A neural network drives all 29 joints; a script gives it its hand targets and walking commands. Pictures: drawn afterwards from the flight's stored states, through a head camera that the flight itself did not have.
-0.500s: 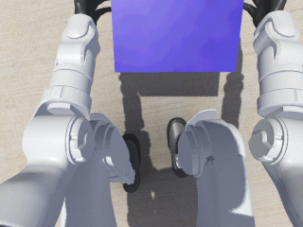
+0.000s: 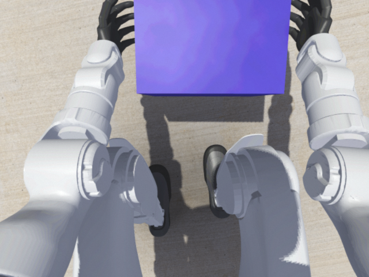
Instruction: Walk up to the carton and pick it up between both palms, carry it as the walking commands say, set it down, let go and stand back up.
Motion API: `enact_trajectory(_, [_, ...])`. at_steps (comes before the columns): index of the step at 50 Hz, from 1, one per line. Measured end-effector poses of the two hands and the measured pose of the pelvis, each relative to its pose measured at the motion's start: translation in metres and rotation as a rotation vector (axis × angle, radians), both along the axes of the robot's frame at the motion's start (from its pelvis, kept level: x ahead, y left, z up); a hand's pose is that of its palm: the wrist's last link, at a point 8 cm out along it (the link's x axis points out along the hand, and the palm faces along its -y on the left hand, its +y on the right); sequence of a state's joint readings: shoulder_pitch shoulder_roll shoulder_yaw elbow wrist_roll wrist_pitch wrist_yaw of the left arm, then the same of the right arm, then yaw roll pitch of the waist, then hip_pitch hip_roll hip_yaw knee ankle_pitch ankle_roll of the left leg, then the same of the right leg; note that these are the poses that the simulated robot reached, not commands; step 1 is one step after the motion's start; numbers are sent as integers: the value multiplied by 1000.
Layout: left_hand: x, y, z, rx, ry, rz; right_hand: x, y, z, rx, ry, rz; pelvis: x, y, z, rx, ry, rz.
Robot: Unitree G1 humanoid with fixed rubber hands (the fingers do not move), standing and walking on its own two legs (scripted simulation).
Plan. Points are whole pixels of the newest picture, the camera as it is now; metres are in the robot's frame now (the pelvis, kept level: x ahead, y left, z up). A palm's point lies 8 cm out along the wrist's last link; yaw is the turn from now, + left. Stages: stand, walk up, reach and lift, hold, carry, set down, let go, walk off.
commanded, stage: set down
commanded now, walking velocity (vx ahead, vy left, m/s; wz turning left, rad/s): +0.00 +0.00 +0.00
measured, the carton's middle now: (206, 39) +0.52 -0.07 -0.25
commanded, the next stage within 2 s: let go in 1.92 s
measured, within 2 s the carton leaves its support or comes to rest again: neither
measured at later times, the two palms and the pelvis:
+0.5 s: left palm (82, 40) +0.52 +0.16 -0.17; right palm (309, 51) +0.47 -0.25 -0.19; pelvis +0.00 +0.00 -0.01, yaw +1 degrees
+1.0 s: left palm (42, 16) +0.53 +0.17 -0.08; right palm (338, 27) +0.48 -0.25 -0.10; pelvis -0.02 +0.01 +0.05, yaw +1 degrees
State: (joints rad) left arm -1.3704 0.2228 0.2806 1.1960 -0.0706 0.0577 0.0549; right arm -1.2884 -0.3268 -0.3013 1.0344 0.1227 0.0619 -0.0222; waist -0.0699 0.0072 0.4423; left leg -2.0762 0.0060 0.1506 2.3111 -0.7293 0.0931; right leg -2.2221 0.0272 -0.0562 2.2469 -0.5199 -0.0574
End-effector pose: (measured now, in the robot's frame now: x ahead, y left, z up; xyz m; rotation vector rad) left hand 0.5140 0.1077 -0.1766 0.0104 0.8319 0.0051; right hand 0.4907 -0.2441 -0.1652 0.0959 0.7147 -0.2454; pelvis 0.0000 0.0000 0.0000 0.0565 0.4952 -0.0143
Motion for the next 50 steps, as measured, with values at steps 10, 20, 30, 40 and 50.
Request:
enact_trajectory(10, [-2,27,-5,62,-2,57,-13,-1,-18,-16,46,-11,-2,-1,-8,-1,-27,3])
enact_trajectory(20, [9,45,2,68,-63,84,-24,-10,-29,-25,67,-31,-3,-1,-13,-2,-45,10])
enact_trajectory(30, [21,54,13,68,-123,87,-23,-12,-30,-42,66,-29,-4,-1,-15,-5,-51,15])
enact_trajectory(40, [35,61,48,51,-225,82,-1,-6,5,-45,-63,8,-10,0,-1,-1,-29,26])
enact_trajectory(50, [18,60,97,52,-211,35,-9,-4,65,-87,-55,50,-18,6,49,-8,14,26])
